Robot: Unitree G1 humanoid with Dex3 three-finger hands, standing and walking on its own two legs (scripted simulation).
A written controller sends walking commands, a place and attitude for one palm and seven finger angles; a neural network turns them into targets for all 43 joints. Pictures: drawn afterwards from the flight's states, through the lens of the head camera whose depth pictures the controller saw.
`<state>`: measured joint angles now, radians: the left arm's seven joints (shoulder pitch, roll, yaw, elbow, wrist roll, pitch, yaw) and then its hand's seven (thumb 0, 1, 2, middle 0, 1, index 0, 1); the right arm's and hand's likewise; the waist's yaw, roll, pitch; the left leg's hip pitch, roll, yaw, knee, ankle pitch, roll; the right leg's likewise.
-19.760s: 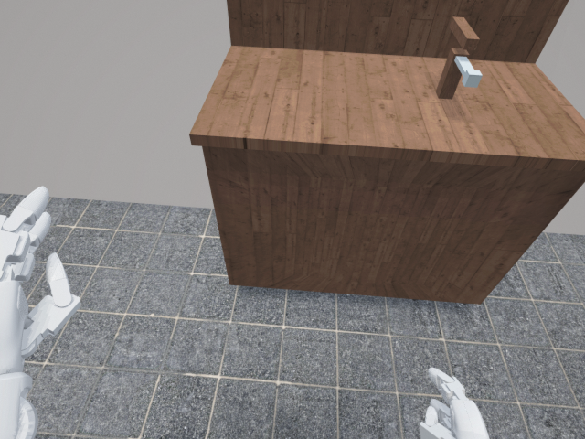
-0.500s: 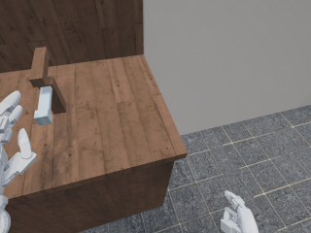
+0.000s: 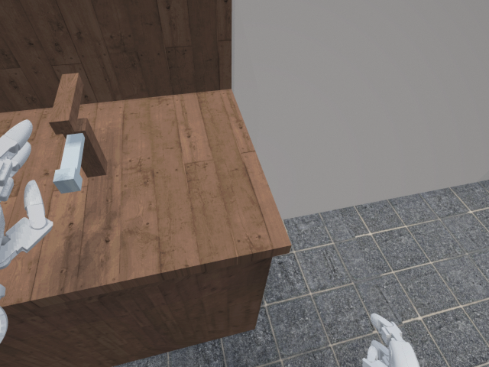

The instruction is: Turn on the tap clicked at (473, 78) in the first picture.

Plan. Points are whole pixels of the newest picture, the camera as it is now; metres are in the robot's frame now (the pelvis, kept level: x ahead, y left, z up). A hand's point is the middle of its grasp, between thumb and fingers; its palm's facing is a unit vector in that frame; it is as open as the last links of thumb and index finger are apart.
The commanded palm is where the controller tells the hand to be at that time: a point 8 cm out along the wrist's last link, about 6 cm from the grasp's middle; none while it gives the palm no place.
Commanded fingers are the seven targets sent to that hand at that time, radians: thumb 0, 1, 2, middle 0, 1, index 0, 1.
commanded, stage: come to a stop and stand still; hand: left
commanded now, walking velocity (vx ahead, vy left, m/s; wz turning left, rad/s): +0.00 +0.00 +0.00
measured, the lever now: (68, 180) +0.33 +0.31 +0.12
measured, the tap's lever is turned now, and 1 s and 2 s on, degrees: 0 0 0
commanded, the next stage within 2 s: look again from close up in 0.82 s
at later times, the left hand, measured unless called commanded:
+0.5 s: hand out of the picture +0.20 +0.34 +0.18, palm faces +0.47 -0.83 -0.30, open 7.4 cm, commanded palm +0.14 +0.36 +0.18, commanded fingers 0.00 0.90 0.90 -0.20 -0.30 -0.20 -0.30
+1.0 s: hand out of the picture +0.21 +0.32 +0.16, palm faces +0.39 -0.85 -0.36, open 7.4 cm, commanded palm +0.15 +0.35 +0.18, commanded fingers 0.00 0.90 0.90 -0.20 -0.30 -0.20 -0.30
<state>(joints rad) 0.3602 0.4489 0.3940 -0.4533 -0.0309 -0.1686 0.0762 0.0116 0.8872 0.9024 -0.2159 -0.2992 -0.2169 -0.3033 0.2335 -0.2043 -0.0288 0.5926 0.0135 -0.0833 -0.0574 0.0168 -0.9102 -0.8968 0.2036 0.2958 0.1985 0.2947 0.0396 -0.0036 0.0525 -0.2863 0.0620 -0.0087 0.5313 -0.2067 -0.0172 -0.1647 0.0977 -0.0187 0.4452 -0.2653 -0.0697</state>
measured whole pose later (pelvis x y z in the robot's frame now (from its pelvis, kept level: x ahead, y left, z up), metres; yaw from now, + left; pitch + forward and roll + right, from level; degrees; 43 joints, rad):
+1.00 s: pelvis -0.01 +0.08 +0.00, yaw -1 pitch -1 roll -2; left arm 0.42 0.35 0.34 -0.43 -0.02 -0.21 0.11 0.01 0.89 0.90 -0.21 -0.30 -0.21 -0.30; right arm 0.21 -0.20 0.01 0.59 0.01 -0.11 -0.03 0.02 -0.91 -0.90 0.21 0.30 0.20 0.30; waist 0.02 -0.01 0.03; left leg -0.25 -0.03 0.05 0.44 -0.18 0.07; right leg -0.14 0.00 0.03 0.37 -0.21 0.03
